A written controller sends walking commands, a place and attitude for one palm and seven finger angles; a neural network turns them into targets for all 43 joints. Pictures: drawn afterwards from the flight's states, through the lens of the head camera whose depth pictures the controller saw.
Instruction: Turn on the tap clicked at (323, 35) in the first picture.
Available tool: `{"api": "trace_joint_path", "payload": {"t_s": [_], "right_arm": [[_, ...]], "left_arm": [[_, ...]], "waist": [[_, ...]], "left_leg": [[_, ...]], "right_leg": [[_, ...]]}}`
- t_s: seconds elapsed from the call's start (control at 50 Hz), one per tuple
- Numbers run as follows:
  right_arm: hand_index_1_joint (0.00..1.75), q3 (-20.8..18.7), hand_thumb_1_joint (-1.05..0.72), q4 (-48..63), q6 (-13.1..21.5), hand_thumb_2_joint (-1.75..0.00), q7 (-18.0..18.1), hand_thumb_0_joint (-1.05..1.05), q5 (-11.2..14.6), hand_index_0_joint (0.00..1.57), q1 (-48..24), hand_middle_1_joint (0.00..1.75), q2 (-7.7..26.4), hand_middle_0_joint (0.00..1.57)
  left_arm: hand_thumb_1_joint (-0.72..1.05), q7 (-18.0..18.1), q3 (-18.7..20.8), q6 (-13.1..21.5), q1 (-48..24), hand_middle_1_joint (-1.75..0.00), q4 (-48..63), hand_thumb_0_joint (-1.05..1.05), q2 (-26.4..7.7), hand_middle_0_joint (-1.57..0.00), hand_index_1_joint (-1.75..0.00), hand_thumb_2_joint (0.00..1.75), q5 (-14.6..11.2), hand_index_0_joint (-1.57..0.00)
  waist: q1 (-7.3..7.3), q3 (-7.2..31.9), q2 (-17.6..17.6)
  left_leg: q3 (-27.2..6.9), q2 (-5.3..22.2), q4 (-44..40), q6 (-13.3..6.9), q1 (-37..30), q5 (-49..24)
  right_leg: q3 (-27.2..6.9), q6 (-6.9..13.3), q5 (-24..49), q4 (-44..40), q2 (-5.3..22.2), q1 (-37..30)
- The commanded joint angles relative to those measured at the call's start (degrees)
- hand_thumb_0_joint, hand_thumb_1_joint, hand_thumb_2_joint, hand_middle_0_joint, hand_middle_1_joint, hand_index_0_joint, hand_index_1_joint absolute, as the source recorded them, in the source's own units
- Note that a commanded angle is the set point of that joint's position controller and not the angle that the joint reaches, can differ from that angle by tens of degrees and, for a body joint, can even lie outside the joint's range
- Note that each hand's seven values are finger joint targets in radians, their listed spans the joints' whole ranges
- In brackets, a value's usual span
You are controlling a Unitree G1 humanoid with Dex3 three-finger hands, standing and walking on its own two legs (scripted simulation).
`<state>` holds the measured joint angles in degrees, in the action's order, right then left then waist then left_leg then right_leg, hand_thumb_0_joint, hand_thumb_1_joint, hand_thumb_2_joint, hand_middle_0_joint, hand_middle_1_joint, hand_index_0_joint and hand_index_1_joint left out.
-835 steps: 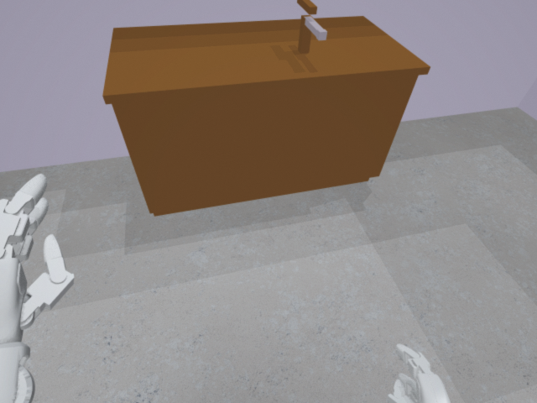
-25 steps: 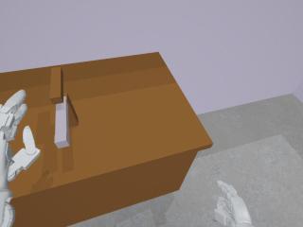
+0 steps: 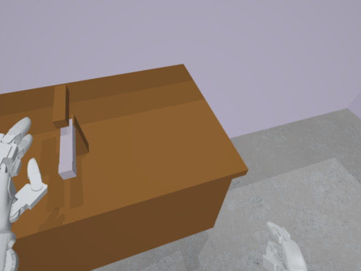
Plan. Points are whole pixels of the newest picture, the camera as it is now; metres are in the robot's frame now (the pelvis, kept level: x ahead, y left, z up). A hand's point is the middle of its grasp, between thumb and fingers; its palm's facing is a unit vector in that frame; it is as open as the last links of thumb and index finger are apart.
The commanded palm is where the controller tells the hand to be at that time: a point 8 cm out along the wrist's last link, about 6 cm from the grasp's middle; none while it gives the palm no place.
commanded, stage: come to a stop and stand still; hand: left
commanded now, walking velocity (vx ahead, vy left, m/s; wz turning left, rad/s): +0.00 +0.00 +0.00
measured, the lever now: (67, 170) +0.30 +0.28 +0.05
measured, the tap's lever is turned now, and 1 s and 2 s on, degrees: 0 0 0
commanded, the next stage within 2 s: look again from close up in 0.02 s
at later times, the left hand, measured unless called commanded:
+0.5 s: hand (39, 180) +0.23 +0.26 +0.15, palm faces +0.32 -0.86 -0.40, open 7.4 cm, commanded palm +0.17 +0.28 +0.17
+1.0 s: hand (36, 200) +0.19 +0.25 +0.14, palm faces +0.50 -0.80 -0.33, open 7.4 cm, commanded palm +0.14 +0.28 +0.15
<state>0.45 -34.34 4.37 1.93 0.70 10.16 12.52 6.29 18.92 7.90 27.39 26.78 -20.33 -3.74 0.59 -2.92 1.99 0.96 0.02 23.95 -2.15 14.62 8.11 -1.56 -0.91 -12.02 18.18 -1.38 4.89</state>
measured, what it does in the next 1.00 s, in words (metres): stands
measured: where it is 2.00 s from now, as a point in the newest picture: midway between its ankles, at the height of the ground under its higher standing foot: outside the picture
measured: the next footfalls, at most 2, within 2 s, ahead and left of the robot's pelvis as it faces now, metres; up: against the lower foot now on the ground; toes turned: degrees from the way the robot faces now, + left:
none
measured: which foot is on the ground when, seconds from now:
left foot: down 0.00-1.00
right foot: down 0.00-1.00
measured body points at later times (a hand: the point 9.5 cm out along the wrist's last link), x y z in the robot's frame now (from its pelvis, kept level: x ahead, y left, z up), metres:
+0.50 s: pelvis +0.00 +0.01 +0.00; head +0.02 +0.04 +0.44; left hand +0.20 +0.30 +0.17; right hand +0.17 -0.22 -0.07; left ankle +0.05 +0.09 -0.74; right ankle -0.02 -0.14 -0.74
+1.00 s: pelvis -0.02 -0.03 -0.03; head -0.02 -0.04 +0.42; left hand +0.16 +0.29 +0.16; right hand +0.20 -0.23 -0.10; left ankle +0.05 +0.09 -0.74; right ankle -0.03 -0.13 -0.74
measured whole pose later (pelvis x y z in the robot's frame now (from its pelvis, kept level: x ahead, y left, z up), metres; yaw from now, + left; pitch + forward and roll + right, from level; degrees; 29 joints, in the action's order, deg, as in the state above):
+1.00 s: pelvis -0.02 -0.03 -0.03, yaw +4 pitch -1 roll -1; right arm 3.1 -37.8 8.2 2.1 0.2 8.6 13.4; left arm 4.4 20.0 5.9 13.9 16.0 -21.6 -4.8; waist 3.7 0.5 1.8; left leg -3.4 -0.6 39.3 0.1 25.7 13.2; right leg 4.4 1.8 -22.4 39.6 -1.2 16.8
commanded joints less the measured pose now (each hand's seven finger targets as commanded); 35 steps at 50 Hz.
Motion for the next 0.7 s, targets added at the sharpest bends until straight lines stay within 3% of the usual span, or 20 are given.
{"api": "trace_joint_path", "payload": {"t_s": [0.0, 0.08, 0.1, 0.12, 0.14, 0.18, 0.2, 0.26, 0.32, 0.38, 0.46, 0.48, 0.5, 0.52, 0.54, 0.58, 0.6, 0.64, 0.66, 0.68], "right_arm": [[0.3, -2.4, -0.9, 9.6, 2.7, -0.9, 0.5, 0.0, 0.1, 0.2, -7.0, 0.3, 6.3, 0.2], [0.3, -2.4, -0.9, 9.8, 2.7, -0.9, 0.6, 0.0, 0.1, 0.2, -7.1, 0.3, 6.4, 0.2], [0.3, -3.3, -0.9, 10.1, 4.9, -0.9, 0.6, 0.0, -1.9, 0.2, 0.2, 0.3, 7.8, 0.2], [0.3, -0.5, -0.9, 6.5, 5.2, -0.9, 0.6, 0.0, -0.3, 0.2, -3.8, 0.3, 1.1, 0.2], [0.3, -4.3, -0.9, 9.3, 6.5, -0.9, 0.5, 0.0, -0.1, 0.2, -1.7, 0.3, 7.0, 0.2], [0.3, -4.0, -0.9, 9.5, 7.2, -0.9, -1.7, 0.0, 1.4, 0.2, -2.8, 0.3, 6.0, 0.2], [0.3, -4.4, -0.9, 10.1, 7.5, -0.9, -2.4, 0.0, 0.9, 0.2, -2.4, 0.3, 7.2, 0.2], [0.3, -3.7, -0.9, 10.8, 7.7, -0.9, -2.6, 0.0, 0.6, 0.2, -3.1, 0.3, 6.6, 0.2], [0.3, -3.0, -0.9, 11.0, 7.3, -0.9, -1.2, 0.0, 0.3, 0.2, -3.6, 0.3, 6.2, 0.2], [0.3, -2.4, -0.9, 10.8, 7.1, -0.9, 0.2, 0.0, 0.2, 0.2, -4.5, 0.3, 6.1, 0.2], [0.3, -2.4, -0.9, 10.3, 8.1, -0.9, 0.4, 0.0, 0.3, 0.2, -3.1, 0.3, 5.9, 0.2], [0.3, 6.3, -0.9, 15.0, 5.8, -0.9, 3.8, 0.0, 3.8, 0.2, 5.7, 0.3, 9.9, 0.2], [0.3, -2.6, -0.9, 4.7, 7.3, -0.9, 1.6, 0.0, -3.3, 0.2, -0.9, 0.3, 7.7, 0.2], [0.3, -1.8, -0.9, 7.8, 8.0, -0.9, -1.5, 0.0, -1.5, 0.2, -0.7, 0.3, 7.4, 0.2], [0.3, -3.8, -0.9, 6.1, 8.4, -0.9, -1.9, 0.0, -1.5, 0.2, -0.6, 0.3, 11.6, 0.2], [0.3, -1.6, -0.9, 7.7, 7.9, -0.9, -2.4, 0.0, 0.7, 0.2, -5.6, 0.3, 9.5, 0.2], [0.3, -1.8, -0.9, 7.5, 7.4, -0.9, -2.7, 0.0, 0.6, 0.2, -5.8, 0.3, 10.3, 0.2], [0.3, -1.4, -0.9, 8.7, 6.4, -0.9, -2.7, 0.0, 0.4, 0.2, -7.7, 0.3, 9.8, 0.2], [0.3, -1.4, -0.9, 8.9, 6.0, -0.9, -2.6, 0.0, -0.2, 0.2, -8.3, 0.3, 9.3, 0.2], [0.3, -1.2, -0.9, 9.2, 5.7, -0.9, -2.5, 0.0, -0.3, 0.2, -9.1, 0.3, 9.0, 0.2]], "left_arm": [[0.9, 1.2, 5.8, 3.7, -4.1, -0.3, 12.1, 0.0, -8.6, -0.2, -0.3, 0.9, 0.0, -0.2], [0.9, 1.5, 7.3, 3.7, -4.2, -0.3, 13.5, 0.0, -10.5, -0.2, -0.3, 0.9, 0.0, -0.2], [0.9, 1.1, 40.3, 10.0, -63.0, -0.3, 25.1, 0.0, -56.3, -0.2, -0.3, 0.9, 8.5, -0.2], [0.9, -1.1, 17.3, 8.0, -32.0, -0.3, -6.2, 0.0, -20.8, -0.2, -0.3, 0.9, 3.8, -0.2], [0.9, -2.0, 12.4, 7.8, -15.9, -0.3, -10.1, 0.0, -13.7, -0.2, -0.3, 0.9, 2.3, -0.2], [0.9, -2.7, 2.1, 8.8, -9.4, -0.3, 3.3, 0.0, -4.1, -0.2, -0.3, 0.9, 0.0, -0.2], [0.9, -2.3, 2.6, 9.0, -9.2, -0.3, 8.7, 0.0, -6.8, -0.2, -0.3, 0.9, 0.7, -0.2], [0.9, -1.2, 5.1, 9.2, -5.4, -0.3, 11.1, 0.0, -10.2, -0.2, -0.3, 0.9, 0.9, -0.2], [0.9, -0.4, 10.8, 10.3, -5.6, -0.3, 10.5, 0.0, -14.2, -0.2, -0.3, 0.9, 0.3, -0.2], [0.9, -0.3, 13.7, 11.4, -10.4, -0.3, 11.1, 0.0, -17.2, -0.2, -0.3, 0.9, 0.2, -0.2], [0.9, -0.7, 9.3, 12.0, -11.2, -0.3, 10.4, 0.0, -12.6, -0.2, -0.3, 0.9, 0.3, -0.2], [0.9, 0.2, 21.3, 18.9, -61.1, -0.3, 31.2, 0.0, -53.5, -0.2, -0.3, 0.9, 3.2, -0.2], [0.9, -2.7, 16.5, 8.1, -38.3, -0.3, -1.8, 0.0, -23.6, -0.2, -0.3, 0.9, 7.5, -0.2], [0.9, -4.6, 0.8, 4.7, -25.6, -0.3, -1.0, 0.0, -7.7, -0.2, -0.3, 0.9, 1.9, -0.2], [0.9, -6.9, 6.8, 1.2, -20.0, -0.3, -0.2, 0.0, -10.9, -0.2, -0.3, 0.9, -1.5, -0.2], [0.9, -9.8, 0.2, -5.2, -14.0, -0.3, -2.7, 0.0, -4.4, -0.2, -0.3, 0.9, -4.4, -0.2], [0.9, -9.9, 1.6, -6.3, -12.0, -0.3, -0.2, 0.0, -7.5, -0.2, -0.3, 0.9, -3.1, -0.2], [0.9, -8.5, 2.9, -6.0, -10.8, -0.3, 4.2, 0.0, -9.7, -0.2, -0.3, 0.9, -0.3, -0.2], [0.9, -7.2, 3.8, -4.5, -11.1, -0.3, 6.3, 0.0, -10.4, -0.2, -0.3, 0.9, 1.0, -0.2], [0.9, -5.3, 7.5, -2.3, -12.6, -0.3, 11.0, 0.0, -14.1, -0.2, -0.3, 0.9, 1.3, -0.2]], "waist": [[0.23, 6.6, 1.0], [0.39, 7.5, 2.5], [1.64, -0.9, -13.6], [0.45, 11.1, -12.3], [3.03, 12.4, -3.0], [1.98, 16.2, 7.9], [2.27, 15.7, 7.9], [2.28, 11.9, -1.0], [1.66, 9.3, -3.1], [1.15, 7.4, 1.5], [0.93, 8.9, 3.2], [-2.52, 5.9, 22.5], [3.0, 14.2, 18.4], [-0.75, 17.1, 13.2], [3.01, 21.0, 7.1], [2.72, 15.1, 4.3], [3.38, 11.1, 0.7], [3.15, 10.2, -2.2], [2.45, 9.9, -3.1], [2.77, 11.5, -1.6]], "left_leg": [[-5.1, 4.5, -4.2, 0.5, -6.3, 2.3], [-5.2, 4.7, -4.4, 0.4, -6.8, 1.7], [-3.8, 6.3, 5.5, -0.6, 2.3, -4.5], [-3.6, 1.5, 2.0, -0.3, -8.3, -10.4], [-1.1, 2.5, 3.0, 0.6, -12.5, -11.6], [-1.9, 4.1, 0.5, -0.4, -14.2, -15.8], [-2.9, 5.3, -0.2, -0.4, -13.1, -15.9], [-4.3, 5.3, -1.7, 0.1, -6.3, -6.4], [-4.8, 4.5, -2.9, 0.3, -3.2, 0.7], [-5.4, 4.5, -3.8, 0.3, -2.6, 4.6], [-5.6, 4.6, -4.1, 0.1, -4.1, 5.5], [-6.2, 4.7, -1.6, -0.5, 5.8, 16.4], [-4.9, 3.4, -1.0, 5.8, -12.1, -1.6], [-8.0, 3.4, 1.0, 7.7, -19.1, -18.2], [-7.0, 3.6, 1.4, 6.6, -19.0, -16.3], [-4.6, 1.7, 1.7, 4.9, -13.8, -7.9], [-4.9, 1.8, 0.9, 4.4, -9.6, -4.3], [-5.1, 1.5, 0.5, 3.1, -6.3, 0.3], [-5.5, 1.8, 0.6, 3.0, -5.3, 3.0], [-5.5, 1.6, 0.6, 2.9, -5.5, 5.3]], "right_leg": [[-2.3, 1.9, 5.7, -3.2, 3.9, 3.6], [-2.2, 1.9, 6.2, -2.6, 3.9, 3.0], [-4.9, 1.1, 10.3, -6.0, 7.8, 14.0], [-5.6, 3.8, 11.5, 0.1, 7.4, 11.1], [-9.6, 2.5, 18.0, -0.2, 5.7, 9.3], [-4.7, 2.2, 13.1, 5.8, 4.6, 4.9], [-4.0, 1.8, 10.2, 6.4, 3.8, 5.6], [-3.2, 1.6, 5.2, 4.3, 3.5, 5.3], [-2.6, 1.9, 2.8, 2.7, 3.5, 6.0], [-2.7, 2.0, 0.5, 1.9, 3.6, 7.5], [-2.6, 2.1, 1.5, 1.8, 3.3, 6.2], [-0.2, -1.8, -6.9, 10.7, 0.8, 4.8], [5.4, 3.8, 0.8, 15.8, -0.9, 11.8], [6.5, 2.7, -1.6, 14.4, -2.4, 17.2], [5.2, 2.0, -1.6, 14.2, -1.5, 16.7], [7.0, 2.2, 2.7, 11.7, -2.0, 15.5], [7.8, 2.3, 3.8, 10.9, -1.5, 15.1], [8.0, 2.1, 2.4, 11.5, -1.5, 15.3], [8.1, 1.9, 0.7, 12.3, -1.6, 16.1], [7.7, 2.0, -0.7, 12.7, -2.0, 15.9]]}}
